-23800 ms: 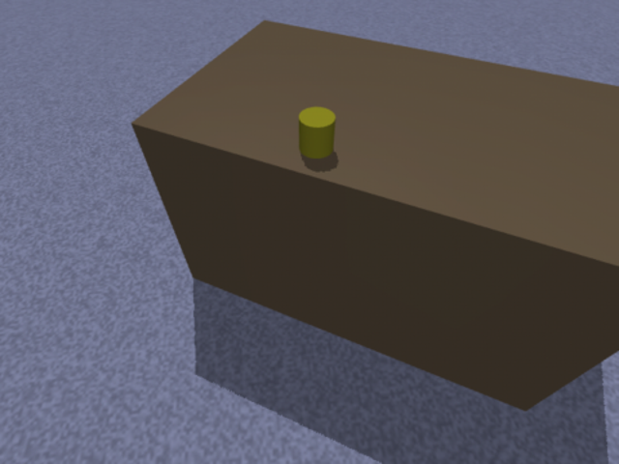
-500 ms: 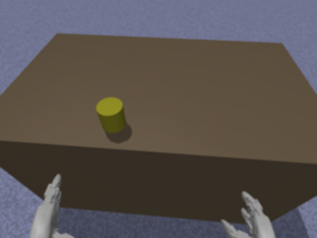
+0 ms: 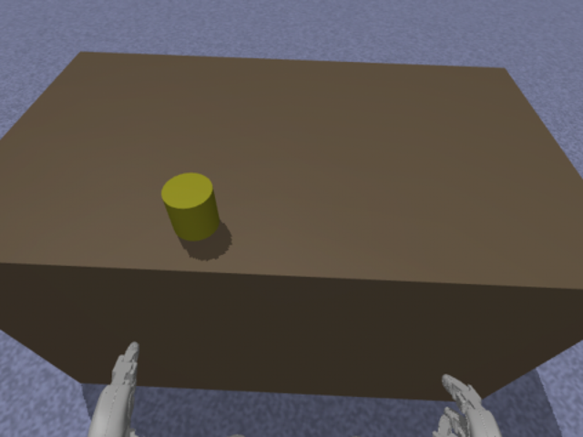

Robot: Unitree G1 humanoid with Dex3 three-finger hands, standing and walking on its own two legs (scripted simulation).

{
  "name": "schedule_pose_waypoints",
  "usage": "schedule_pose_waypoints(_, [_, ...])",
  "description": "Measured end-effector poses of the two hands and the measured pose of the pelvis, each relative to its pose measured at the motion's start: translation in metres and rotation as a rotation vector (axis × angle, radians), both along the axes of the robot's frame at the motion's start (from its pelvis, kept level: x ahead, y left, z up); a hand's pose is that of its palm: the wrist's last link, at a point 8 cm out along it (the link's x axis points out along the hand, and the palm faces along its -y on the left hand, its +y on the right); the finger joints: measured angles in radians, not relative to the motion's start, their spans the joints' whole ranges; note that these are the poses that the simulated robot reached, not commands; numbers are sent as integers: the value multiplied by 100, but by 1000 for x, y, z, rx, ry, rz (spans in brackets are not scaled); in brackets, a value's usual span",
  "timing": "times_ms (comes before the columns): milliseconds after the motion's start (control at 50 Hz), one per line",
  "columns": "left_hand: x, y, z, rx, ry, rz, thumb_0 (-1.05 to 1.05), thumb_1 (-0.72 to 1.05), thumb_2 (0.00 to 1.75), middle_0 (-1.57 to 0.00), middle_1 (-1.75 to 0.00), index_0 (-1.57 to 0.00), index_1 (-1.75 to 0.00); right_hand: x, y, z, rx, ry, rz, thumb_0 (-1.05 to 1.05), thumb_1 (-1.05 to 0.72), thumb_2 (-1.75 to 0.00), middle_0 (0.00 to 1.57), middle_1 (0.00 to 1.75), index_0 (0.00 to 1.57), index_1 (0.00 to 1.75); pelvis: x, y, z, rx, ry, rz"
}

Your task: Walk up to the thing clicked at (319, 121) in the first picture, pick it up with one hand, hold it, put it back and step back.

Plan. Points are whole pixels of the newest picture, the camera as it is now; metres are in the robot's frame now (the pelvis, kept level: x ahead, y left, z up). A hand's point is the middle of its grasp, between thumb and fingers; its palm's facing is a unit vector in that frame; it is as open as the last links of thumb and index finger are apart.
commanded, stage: home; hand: left
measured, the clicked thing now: (192, 207) +0.47 +0.19 +0.02
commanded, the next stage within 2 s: stand in 1.92 s
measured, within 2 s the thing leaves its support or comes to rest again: neither
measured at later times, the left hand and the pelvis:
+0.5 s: hand (169, 414) +0.17 +0.17 -0.06, palm faces +0.13 -0.95 -0.27, open 17.5 cm; pelvis +0.01 -0.01 +0.00, yaw +1 degrees
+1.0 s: hand (165, 415) +0.17 +0.18 -0.06, palm faces +0.12 -0.95 -0.27, open 17.6 cm; pelvis +0.01 -0.01 +0.00, yaw +1 degrees
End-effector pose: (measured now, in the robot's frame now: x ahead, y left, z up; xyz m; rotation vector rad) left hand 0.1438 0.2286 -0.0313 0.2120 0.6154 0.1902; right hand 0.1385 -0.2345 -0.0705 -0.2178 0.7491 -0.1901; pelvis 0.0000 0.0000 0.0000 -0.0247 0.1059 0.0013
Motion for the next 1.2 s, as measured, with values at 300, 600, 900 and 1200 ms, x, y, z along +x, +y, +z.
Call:
schedule_pose_waypoints(300, [5,-7,2,11,39,22,-2,-57,3,-5,-5,-5,-5,12,-7,2,-19,-49,-6,2,-90,-90,20,30,21,30,3,-6,-1,0,8,4])
schedule_pose_waypoints(600, [6,-9,1,13,74,38,-1,-55,5,-6,-5,-6,-5,25,-11,5,-40,-84,0,2,-90,-90,20,30,21,30,8,-10,-3,-3,18,12])
schedule_pose_waypoints(900, [5,-6,2,13,84,35,-1,-56,4,-5,-5,-6,-5,19,-8,5,-44,-90,-11,2,-90,-90,20,30,21,30,7,-7,-3,-6,17,12])
schedule_pose_waypoints(1200, [2,-1,2,11,85,32,-1,-57,4,-5,-5,-5,-5,15,-2,6,-50,-100,-12,2,-90,-90,20,30,21,30,3,-3,-5,-11,17,11])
